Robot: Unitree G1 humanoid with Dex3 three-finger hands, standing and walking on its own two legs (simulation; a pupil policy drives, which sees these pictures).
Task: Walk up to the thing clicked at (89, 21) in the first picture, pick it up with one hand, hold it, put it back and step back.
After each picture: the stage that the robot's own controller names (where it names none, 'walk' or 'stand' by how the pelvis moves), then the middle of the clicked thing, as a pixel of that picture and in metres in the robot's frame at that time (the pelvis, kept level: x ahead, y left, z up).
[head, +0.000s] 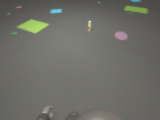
stand; (89, 25) +2.32 +0.17 -0.66
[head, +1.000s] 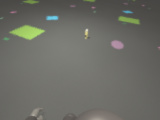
walk; (86, 34) +2.19 +0.16 -0.65
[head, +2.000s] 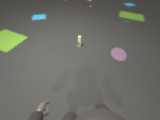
walk; (79, 41) +1.52 +0.25 -0.65
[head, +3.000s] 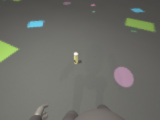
walk; (75, 58) +1.02 +0.26 -0.65
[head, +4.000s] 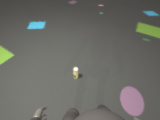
walk; (75, 73) +0.68 +0.20 -0.65
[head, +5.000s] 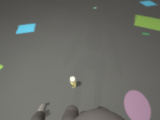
stand; (73, 82) +0.48 +0.22 -0.63
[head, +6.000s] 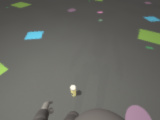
stand; (73, 91) +0.44 +0.21 -0.65
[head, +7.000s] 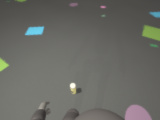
stand; (73, 88) +0.43 +0.21 -0.64
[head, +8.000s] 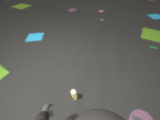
stand; (74, 95) +0.38 +0.22 -0.66
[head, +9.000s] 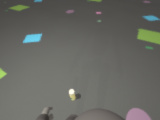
stand; (72, 95) +0.39 +0.23 -0.66
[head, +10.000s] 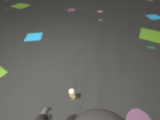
stand; (72, 94) +0.39 +0.23 -0.66
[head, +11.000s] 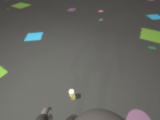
stand; (72, 94) +0.38 +0.23 -0.66
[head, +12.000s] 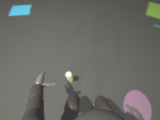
go down; (69, 77) +0.43 +0.22 -0.54
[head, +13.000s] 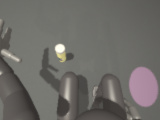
go down; (61, 54) +0.48 +0.24 -0.26
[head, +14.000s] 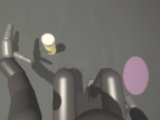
close in; (50, 46) +0.47 +0.26 -0.22
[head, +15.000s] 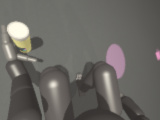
close; (22, 41) +0.47 +0.30 -0.17
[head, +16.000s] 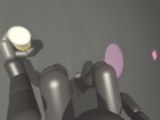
lift; (22, 43) +0.44 +0.30 -0.17
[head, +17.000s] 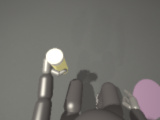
lift; (59, 64) +0.34 +0.21 +0.02
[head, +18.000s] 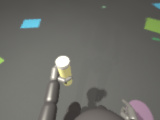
hold; (65, 73) +0.31 +0.19 +0.02
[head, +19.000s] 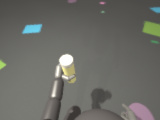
hold; (69, 71) +0.33 +0.16 +0.04
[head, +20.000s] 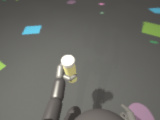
crouch; (70, 71) +0.33 +0.15 +0.04
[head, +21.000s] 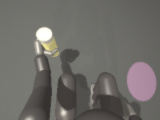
crouch; (50, 45) +0.47 +0.24 -0.06
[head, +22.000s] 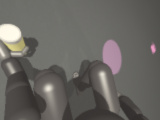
lower; (16, 44) +0.46 +0.29 -0.17
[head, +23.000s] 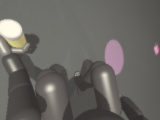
lower; (17, 40) +0.46 +0.30 -0.17
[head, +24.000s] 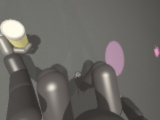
lower; (19, 40) +0.46 +0.30 -0.17
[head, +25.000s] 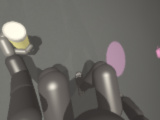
lower; (20, 41) +0.45 +0.30 -0.17
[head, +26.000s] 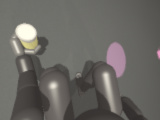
loosen; (30, 42) +0.46 +0.26 -0.17
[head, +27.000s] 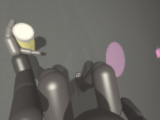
withdraw; (26, 42) +0.46 +0.27 -0.17
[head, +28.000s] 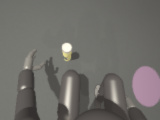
walk; (67, 53) +0.48 +0.21 -0.24
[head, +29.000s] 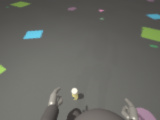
stand; (74, 94) +0.39 +0.17 -0.59
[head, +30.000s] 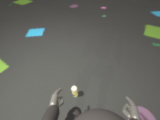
stand; (74, 91) +0.41 +0.19 -0.60
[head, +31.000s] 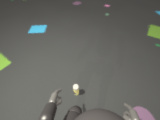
stand; (76, 90) +0.41 +0.18 -0.61
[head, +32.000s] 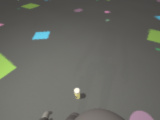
walk; (77, 93) +0.41 +0.18 -0.66
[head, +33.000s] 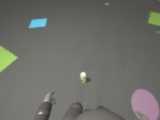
walk; (83, 78) +0.53 +0.12 -0.64
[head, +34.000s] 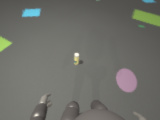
walk; (76, 59) +0.84 +0.20 -0.64
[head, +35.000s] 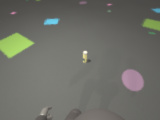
stand; (85, 57) +1.07 +0.18 -0.63
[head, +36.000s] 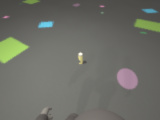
stand; (80, 58) +1.06 +0.22 -0.66
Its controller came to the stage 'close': yes
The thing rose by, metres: 0.68
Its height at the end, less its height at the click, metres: +0.00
